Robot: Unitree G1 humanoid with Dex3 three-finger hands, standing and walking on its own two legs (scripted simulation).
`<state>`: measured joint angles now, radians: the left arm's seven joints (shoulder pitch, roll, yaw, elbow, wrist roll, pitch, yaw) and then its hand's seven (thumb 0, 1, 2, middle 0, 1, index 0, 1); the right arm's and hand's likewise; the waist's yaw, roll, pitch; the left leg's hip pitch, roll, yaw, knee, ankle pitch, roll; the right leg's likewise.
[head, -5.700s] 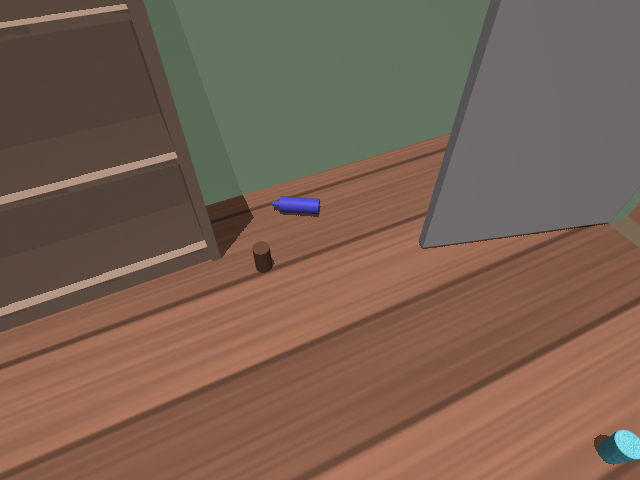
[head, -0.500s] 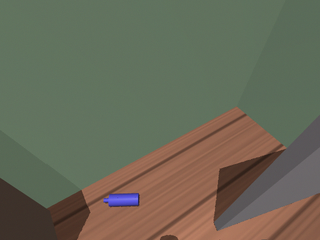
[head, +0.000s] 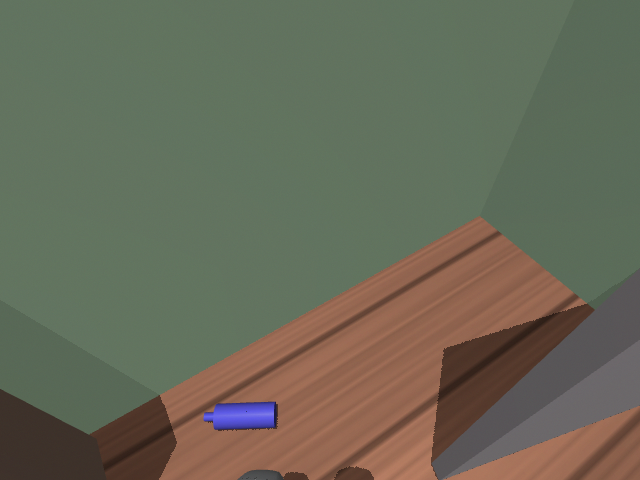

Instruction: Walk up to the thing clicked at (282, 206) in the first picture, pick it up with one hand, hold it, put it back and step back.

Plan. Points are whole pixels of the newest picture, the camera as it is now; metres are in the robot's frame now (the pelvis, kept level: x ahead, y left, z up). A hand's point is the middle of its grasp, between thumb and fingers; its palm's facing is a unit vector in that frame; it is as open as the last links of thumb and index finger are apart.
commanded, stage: walk up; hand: left
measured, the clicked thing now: (240, 415) +0.38 +0.27 -0.74
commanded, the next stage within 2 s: none
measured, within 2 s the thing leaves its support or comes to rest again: neither
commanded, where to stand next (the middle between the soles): +0.00 +0.03 m, yaw +1 degrees
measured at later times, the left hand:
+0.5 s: hand out of the picture +0.12 +0.26 -0.17, palm faces -0.03 -0.90 -0.44, open 7.4 cm
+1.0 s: hand out of the picture -0.02 +0.29 -0.16, palm faces +0.11 -0.92 -0.37, open 7.4 cm
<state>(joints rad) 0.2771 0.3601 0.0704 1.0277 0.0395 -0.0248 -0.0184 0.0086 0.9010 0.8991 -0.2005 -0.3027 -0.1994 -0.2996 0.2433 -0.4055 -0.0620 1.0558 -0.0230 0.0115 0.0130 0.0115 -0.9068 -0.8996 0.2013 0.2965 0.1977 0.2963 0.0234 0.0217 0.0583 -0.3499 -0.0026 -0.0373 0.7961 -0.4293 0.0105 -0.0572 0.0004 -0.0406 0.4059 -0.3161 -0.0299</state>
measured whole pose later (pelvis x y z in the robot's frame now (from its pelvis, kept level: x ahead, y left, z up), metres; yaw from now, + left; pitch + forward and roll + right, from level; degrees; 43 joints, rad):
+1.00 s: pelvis -0.04 +0.00 -0.01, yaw +5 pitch -4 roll +1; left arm 0.32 0.41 0.09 0.87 0.03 0.03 -0.03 0.01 0.90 0.90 -0.20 -0.30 -0.20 -0.30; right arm 0.32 -0.40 -0.06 0.92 -0.04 -0.01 0.03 0.01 -0.91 -0.90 0.20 0.30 0.20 0.30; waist 0.02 -0.05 0.03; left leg -0.15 -0.02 0.01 0.54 -0.33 0.02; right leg -0.33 -0.05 -0.04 0.76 -0.44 -0.03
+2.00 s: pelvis -0.04 +0.02 -0.02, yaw +0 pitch -3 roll +0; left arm 0.14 0.35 0.02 0.96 0.02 0.00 -0.01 0.01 0.90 0.90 -0.20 -0.30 -0.20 -0.30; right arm 0.18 -0.42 -0.03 0.95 -0.01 -0.01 -0.02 0.01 -0.91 -0.90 0.20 0.30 0.20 0.30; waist -0.02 0.00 0.12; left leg -0.31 0.04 -0.01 0.69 -0.42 0.02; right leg -0.24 0.01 0.04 0.65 -0.37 0.00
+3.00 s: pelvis -0.09 -0.01 +0.00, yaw -1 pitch -2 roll +0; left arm 0.23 0.30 0.05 1.04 0.03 -0.03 0.00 0.01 0.90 0.90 -0.20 -0.30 -0.20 -0.30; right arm 0.13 -0.40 -0.04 1.00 -0.03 0.05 0.03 0.01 -0.91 -0.90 0.20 0.30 0.20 0.30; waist 0.02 0.08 0.10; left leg -0.37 -0.02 -0.12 0.82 -0.41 0.01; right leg -0.16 0.01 -0.03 0.49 -0.29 -0.03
